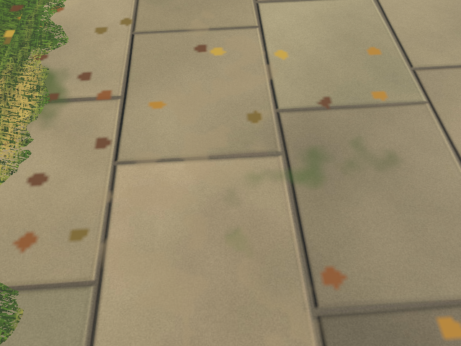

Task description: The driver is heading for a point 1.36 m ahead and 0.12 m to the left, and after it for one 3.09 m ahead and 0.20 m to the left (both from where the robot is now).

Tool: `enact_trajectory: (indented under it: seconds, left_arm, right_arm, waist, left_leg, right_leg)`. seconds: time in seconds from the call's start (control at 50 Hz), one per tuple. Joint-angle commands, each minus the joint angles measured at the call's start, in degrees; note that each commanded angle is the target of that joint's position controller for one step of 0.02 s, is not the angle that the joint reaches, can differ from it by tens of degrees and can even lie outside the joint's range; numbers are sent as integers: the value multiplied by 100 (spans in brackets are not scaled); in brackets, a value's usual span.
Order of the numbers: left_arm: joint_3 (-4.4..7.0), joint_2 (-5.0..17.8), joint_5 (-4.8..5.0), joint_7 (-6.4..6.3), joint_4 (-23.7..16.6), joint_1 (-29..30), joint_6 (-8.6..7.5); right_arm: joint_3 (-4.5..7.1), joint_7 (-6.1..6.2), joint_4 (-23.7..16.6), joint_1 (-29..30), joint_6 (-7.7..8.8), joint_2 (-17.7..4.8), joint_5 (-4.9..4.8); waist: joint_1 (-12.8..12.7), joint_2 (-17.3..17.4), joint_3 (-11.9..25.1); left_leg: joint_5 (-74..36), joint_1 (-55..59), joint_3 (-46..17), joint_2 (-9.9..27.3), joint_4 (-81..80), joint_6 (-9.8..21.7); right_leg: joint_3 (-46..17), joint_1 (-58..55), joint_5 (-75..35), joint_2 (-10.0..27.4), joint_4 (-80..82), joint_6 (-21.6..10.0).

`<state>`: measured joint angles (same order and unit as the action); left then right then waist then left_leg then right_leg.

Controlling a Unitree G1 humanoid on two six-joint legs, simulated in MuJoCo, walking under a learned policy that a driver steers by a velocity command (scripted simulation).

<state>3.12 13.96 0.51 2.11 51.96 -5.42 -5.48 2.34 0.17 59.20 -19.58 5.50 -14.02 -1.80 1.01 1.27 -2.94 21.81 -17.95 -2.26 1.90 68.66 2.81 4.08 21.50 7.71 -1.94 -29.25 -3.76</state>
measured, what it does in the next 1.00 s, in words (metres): walks ahead: left foot, then right foot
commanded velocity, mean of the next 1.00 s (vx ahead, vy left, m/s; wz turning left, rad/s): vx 0.50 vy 0.00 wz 0.00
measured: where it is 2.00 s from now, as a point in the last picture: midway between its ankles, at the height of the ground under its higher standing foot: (231, 154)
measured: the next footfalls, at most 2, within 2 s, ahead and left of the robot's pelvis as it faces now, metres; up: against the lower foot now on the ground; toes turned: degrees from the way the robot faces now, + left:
left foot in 0.44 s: +0.44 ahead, +0.15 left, +0.00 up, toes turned +3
right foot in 0.98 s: +0.75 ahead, -0.09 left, +0.00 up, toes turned -3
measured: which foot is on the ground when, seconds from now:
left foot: up 0.00-0.42, down 0.44-0.98, up 1.00-1.00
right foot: down 0.00-0.46, up 0.48-0.96, down 0.98-1.00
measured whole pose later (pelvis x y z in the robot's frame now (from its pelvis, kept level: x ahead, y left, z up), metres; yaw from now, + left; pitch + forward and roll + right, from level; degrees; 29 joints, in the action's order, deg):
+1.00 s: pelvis +0.59 +0.02 -0.01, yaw +0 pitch +2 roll +1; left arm 3.0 13.8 0.6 2.1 49.1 -0.3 -5.7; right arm 3.4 0.6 59.7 -21.9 3.0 -15.0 -0.5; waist 3.0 0.1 -1.4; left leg 26.4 0.1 2.2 0.9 31.5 0.1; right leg 2.6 29.0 4.5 0.9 -31.3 -3.8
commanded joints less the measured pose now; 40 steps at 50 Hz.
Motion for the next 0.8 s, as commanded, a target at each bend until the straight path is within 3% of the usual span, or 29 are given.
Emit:
enact_trajectory:
  seconds: [0.02, 0.06, 0.12, 0.16, 0.24, 0.32, 0.38, 0.4, 0.42, 0.44, 0.46, 0.48, 0.5, 0.52, 0.54, 0.56, 0.6, 0.64, 0.7, 0.76, 0.8]
  left_arm:
    - [56, 447, -110, 41, -107, -158, -121]
    - [50, 469, -77, 30, 18, -332, -136]
    - [96, 749, -88, -105, 153, -722, -137]
    - [94, 779, -74, -179, 213, -953, -102]
    - [94, 854, 2, -246, 353, -1427, -61]
    - [123, 891, 40, -262, 561, -1867, 56]
    - [185, 1001, 50, -283, 592, -1844, 155]
    - [203, 1058, 47, -284, 557, -1727, 181]
    - [182, 1013, 38, -280, 518, -1603, 216]
    - [98, 830, -19, -280, 417, -1583, 222]
    - [-99, 197, -57, -206, 322, -2223, 116]
    - [-119, 223, 8, -180, 397, -2136, -44]
    - [38, 799, 184, -157, 239, -1567, -155]
    - [52, 869, 238, -174, 115, -1146, -201]
    - [80, 827, 170, -216, 93, -941, -187]
    - [122, 756, 101, -248, 114, -1001, -115]
    - [93, 442, 60, -255, 169, -1230, 35]
    - [101, 416, 34, -278, 69, -1020, 110]
    - [118, 438, -26, -266, -153, -376, 102]
    - [61, 311, 3, -197, -326, 272, 52]
    - [30, 299, 34, -148, -425, 639, 43]
  right_arm:
    - [162, 73, -373, -77, 40, -462, 50]
    - [161, 90, -378, -108, -79, -297, 63]
    - [218, 110, -665, 641, -120, -451, 136]
    - [221, 71, -800, 1045, -89, -425, 167]
    - [138, -30, -1035, 1909, -28, -284, 120]
    - [77, -164, -1292, 2508, 13, -313, 71]
    - [111, -247, -1380, 2422, 63, -499, 51]
    - [173, -248, -1316, 2096, 77, -641, 52]
    - [294, -230, -1093, 1337, 84, -845, 62]
    - [438, -183, -782, 210, 82, -1195, 102]
    - [597, -148, -594, -664, 40, -1805, 197]
    - [469, -155, -554, -733, 11, -1421, 143]
    - [347, -143, -621, -242, 23, -1073, 105]
    - [282, -127, -771, 293, 29, -869, 123]
    - [218, -147, -823, 684, 40, -678, 169]
    - [165, -165, -837, 884, 69, -519, 223]
    - [158, -196, -765, 876, 89, -505, 230]
    - [205, -146, -667, 716, 110, -713, 220]
    - [215, -40, -552, 424, 80, -785, 193]
    - [213, 12, -464, 162, 54, -837, 149]
    - [225, 23, -350, -96, 33, -882, 113]
  waist:
    - [1, -553, 398]
    - [95, -523, 255]
    - [-11, -364, -22]
    - [-111, -346, -52]
    - [-397, -350, -145]
    - [-561, -327, -294]
    - [-369, -480, -154]
    - [-157, -595, 73]
    - [253, -600, 534]
    - [682, -450, 1320]
    - [575, 821, 2328]
    - [608, 1226, 2696]
    - [573, 933, 1844]
    - [423, 578, 1234]
    - [245, 227, 775]
    - [24, 283, 569]
    - [-177, 319, 458]
    - [-217, 238, 266]
    - [-80, 169, 91]
    - [110, 196, -16]
    - [241, 186, -98]
  left_leg:
    - [-637, -1367, -282, 681, 117, 115]
    - [-710, -1293, -197, 739, -255, 46]
    - [-1531, -2028, -158, 806, -1169, -135]
    - [-2218, -2215, -108, 752, -1910, -200]
    - [-3020, -1915, 174, 472, -3178, -229]
    - [-2673, -2154, 160, 362, -3764, -148]
    - [-1976, -1796, 232, 217, -4017, 52]
    - [-1772, -1228, 378, 44, -4062, 149]
    - [-1792, -180, 557, -161, -4165, 299]
    - [-1912, 1566, 174, 194, -3916, 579]
    - [-1119, 4085, -2368, 1741, -4078, 1515]
    - [-550, 4418, -4014, 2146, -5032, 1752]
    - [-329, 3767, -3253, 1916, -5135, 1397]
    - [-657, 2878, -2436, 1709, -5258, 1192]
    - [-1110, 1996, -1843, 1486, -5488, 1091]
    - [-1410, 1398, -1433, 1280, -5684, 978]
    - [-1739, 872, -1053, 1141, -5970, 1026]
    - [-1977, 676, -793, 1134, -6188, 1121]
    - [-2326, 864, -425, 1003, -6273, 1020]
    - [-2329, 875, -52, 808, -6322, 850]
    - [-2191, 1121, -27, 876, -6303, 836]
  right_leg:
    - [-2022, -1069, 428, 1545, 2046, -892]
    - [-1641, -711, 196, 1432, 2271, -965]
    - [-1412, -849, -96, 1439, 2475, -1022]
    - [-1195, -1060, -346, 1354, 2475, -928]
    - [-804, -1297, -485, 1216, 2466, -756]
    - [-806, -2198, -715, 1512, 2123, -740]
    - [-862, -2691, -1583, 1733, 1637, -618]
    - [-800, -2719, -2542, 1691, 1246, -548]
    - [-591, -2581, -3462, 1456, 366, -422]
    - [-368, -1724, -3086, 1154, -1029, -239]
    - [-64, 727, -808, 260, -3403, 229]
    - [-853, 1674, 2447, -154, -4421, 237]
    - [-1086, 2235, 2265, 238, -4851, 93]
    - [-897, 2262, 1726, 571, -4693, 24]
    - [-775, 2040, 1275, 798, -4285, 37]
    - [-812, 1651, 971, 986, -3929, 45]
    - [-772, 1241, 772, 1069, -3600, 107]
    - [-730, 1445, 427, 1120, -3156, 224]
    - [-668, 1822, -542, 1084, -2064, 345]
    - [-439, 1499, -1364, 860, -934, 341]
    - [-375, 1429, -1505, 756, -534, 329]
